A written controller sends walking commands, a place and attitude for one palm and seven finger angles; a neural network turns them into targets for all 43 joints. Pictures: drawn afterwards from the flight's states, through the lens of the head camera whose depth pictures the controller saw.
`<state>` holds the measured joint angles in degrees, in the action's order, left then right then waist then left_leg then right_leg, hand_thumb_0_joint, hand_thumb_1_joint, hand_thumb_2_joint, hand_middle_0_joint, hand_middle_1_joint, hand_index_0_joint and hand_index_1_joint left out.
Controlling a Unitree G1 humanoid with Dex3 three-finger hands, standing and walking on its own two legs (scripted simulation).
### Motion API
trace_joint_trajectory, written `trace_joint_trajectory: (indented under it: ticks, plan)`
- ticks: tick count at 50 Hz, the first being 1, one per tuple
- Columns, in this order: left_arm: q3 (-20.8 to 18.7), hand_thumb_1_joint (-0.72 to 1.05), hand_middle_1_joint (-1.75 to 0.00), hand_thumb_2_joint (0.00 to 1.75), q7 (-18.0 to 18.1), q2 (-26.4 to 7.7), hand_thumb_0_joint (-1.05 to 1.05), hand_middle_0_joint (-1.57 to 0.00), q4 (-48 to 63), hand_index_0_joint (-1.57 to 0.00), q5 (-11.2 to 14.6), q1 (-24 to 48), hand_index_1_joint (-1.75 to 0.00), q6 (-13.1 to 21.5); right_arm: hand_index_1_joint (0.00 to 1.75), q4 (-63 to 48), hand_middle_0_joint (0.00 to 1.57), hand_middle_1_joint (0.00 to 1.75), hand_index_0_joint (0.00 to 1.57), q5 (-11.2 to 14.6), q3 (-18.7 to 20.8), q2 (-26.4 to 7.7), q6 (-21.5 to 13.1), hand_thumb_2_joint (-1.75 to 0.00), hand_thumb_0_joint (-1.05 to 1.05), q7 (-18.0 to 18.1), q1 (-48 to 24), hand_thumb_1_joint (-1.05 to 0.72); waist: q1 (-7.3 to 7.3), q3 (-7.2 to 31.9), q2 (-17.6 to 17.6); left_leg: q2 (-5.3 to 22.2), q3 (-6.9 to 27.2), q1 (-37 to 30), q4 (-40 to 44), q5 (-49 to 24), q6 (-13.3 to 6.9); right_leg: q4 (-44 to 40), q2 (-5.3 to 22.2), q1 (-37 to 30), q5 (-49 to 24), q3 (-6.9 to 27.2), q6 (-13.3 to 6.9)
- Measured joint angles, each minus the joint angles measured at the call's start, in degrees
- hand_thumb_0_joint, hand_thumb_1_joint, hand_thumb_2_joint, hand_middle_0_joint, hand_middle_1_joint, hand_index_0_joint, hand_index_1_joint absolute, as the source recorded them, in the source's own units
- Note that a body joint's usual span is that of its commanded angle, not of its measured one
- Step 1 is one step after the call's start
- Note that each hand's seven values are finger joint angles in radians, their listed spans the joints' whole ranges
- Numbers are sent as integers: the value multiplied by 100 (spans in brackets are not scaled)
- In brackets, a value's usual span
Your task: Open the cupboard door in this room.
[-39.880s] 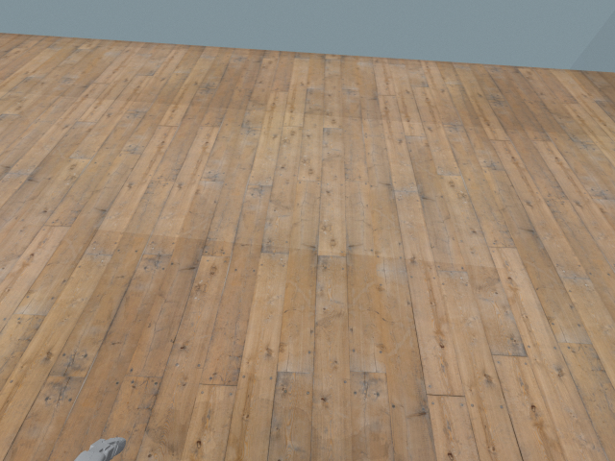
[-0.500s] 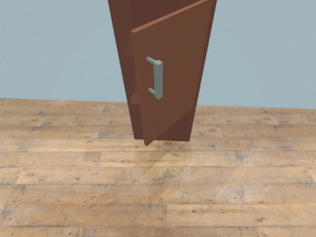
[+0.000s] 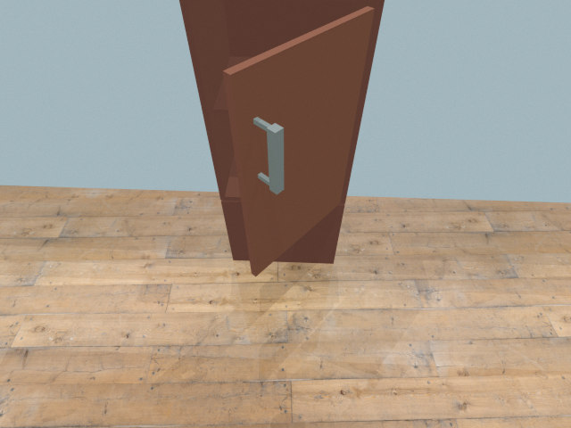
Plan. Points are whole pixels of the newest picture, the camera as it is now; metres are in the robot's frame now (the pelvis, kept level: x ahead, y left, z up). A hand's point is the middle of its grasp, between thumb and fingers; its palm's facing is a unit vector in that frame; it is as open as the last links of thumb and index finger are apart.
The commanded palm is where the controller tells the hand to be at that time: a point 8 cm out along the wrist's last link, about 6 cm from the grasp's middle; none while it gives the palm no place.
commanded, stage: look to check the result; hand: left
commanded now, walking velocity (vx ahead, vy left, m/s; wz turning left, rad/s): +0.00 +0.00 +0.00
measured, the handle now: (268, 156) +0.57 +0.07 +0.05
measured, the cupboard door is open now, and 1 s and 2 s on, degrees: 49 49 49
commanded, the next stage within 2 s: walk to a spot facing it in 0.54 s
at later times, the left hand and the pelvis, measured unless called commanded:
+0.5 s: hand out of the picture +0.06 +0.22 -0.16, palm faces +0.02 -0.95 -0.30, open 7.4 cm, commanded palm none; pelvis +0.02 -0.01 +0.00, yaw +0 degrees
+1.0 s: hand out of the picture +0.07 +0.19 -0.18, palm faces -0.08 -0.97 -0.22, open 7.4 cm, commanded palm none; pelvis +0.01 +0.00 -0.01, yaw -7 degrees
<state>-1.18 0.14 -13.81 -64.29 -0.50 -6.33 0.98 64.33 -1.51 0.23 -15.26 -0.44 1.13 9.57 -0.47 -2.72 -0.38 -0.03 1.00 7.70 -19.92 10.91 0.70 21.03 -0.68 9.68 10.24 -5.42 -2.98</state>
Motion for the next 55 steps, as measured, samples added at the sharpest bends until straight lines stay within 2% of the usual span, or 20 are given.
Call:
trace_joint_trajectory:
  ticks: [19,38,42,51,55]
  plan:
    - [-22,91,-30,90,49,-110,1,-20,-157,-20,22,-272,-30,-12,30,62,20,30,21,26,-30,72,47,-90,0,22,-14,-90,57,-58,-93,71,25,-178,127,95,46,-182,-79,-206,71,-20,-33]
    - [-15,91,-30,90,70,26,1,-20,-72,-20,23,-275,-30,-44,30,46,20,30,21,16,-30,121,51,-90,0,86,10,-91,76,32,-51,110,-73,-242,108,164,62,-137,-119,-218,115,74,-39]
    - [-82,91,-30,90,63,108,1,-20,30,-20,6,-364,-30,-172,30,-85,20,30,21,20,17,241,116,-90,0,136,38,-91,102,-12,-45,187,-258,-96,-231,352,73,154,-192,-18,197,249,-57]
    - [-250,91,-30,90,-65,143,1,-20,385,-20,-38,-476,-30,-437,30,-417,20,30,21,-1,152,462,197,-90,0,167,302,-90,41,-149,161,290,-717,296,-874,665,30,991,-290,647,379,661,-16]
    - [-349,91,-30,90,-140,140,1,-20,568,-20,-54,-398,-30,-533,30,-485,20,30,21,-43,187,442,151,-90,0,200,472,-90,42,-243,138,339,-921,289,-869,655,17,2847,-173,1261,1439,603,184]
